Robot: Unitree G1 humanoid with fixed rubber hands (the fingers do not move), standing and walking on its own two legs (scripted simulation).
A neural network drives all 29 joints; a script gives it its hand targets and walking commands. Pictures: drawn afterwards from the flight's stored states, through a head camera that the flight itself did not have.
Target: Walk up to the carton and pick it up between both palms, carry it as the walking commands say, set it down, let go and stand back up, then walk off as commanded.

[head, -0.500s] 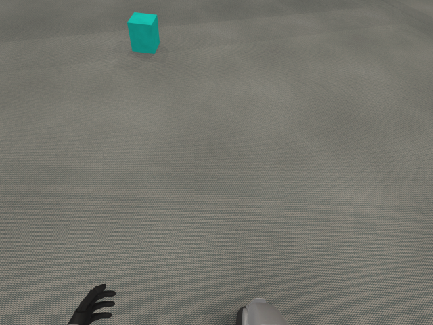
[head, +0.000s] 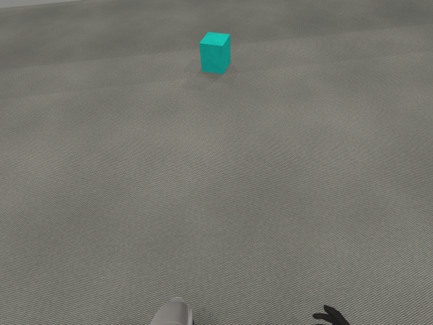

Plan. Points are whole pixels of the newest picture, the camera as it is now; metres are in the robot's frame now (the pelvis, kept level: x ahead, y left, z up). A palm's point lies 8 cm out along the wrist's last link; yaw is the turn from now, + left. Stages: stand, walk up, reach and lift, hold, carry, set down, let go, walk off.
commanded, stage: walk up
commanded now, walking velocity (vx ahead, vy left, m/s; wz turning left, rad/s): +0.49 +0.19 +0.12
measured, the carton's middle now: (215, 53) +2.24 +0.25 -0.66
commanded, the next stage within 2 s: none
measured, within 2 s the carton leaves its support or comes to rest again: neither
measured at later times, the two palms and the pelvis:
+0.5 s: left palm (119, 216) +0.37 +0.30 -0.13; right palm out of the picture +0.15 -0.17 -0.12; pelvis +0.24 +0.07 +0.00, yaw +1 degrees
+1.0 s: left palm (129, 210) +0.38 +0.27 -0.11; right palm (304, 161) +0.59 -0.19 -0.14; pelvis +0.48 +0.04 +0.00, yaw +1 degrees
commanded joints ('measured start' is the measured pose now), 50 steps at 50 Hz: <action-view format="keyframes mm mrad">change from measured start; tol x32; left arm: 1 36 195 39 -28 -2 -4 10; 28 -508 54 19 -229 -15 53 -58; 34 24 307 90 -108 22 -2 -1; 50 -2 147 29 -40 -6 -11 9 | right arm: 1 -122 -21 4 -81 7 -20 8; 8 416 -310 -80 58 -11 -70 -63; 50 -20 0 -4 7 6 -13 -9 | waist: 1 5 -224 98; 5 -45 -239 52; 8 -218 328 -288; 30 -135 131 88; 35 39 -360 -299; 50 -40 -188 86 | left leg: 1 66 -19 55 -158 -18 3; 6 493 -102 102 -291 -157 62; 8 940 330 -525 -500 -492 189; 13 491 179 -247 -526 30 148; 30 522 134 -46 -559 -3 164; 36 -48 -51 -118 525 -397 52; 50 -6 14 11 -40 34 1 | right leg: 1 -71 -208 77 -145 260 -111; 5 -86 -210 57 9 270 -113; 8 -602 39 -7 856 -329 -46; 10 -665 -24 184 993 -151 -71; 32 -165 67 -8 197 89 -77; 35 277 -430 867 -117 2 -193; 40 -130 -220 306 -91 202 -125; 50 -124 -195 154 -181 189 -135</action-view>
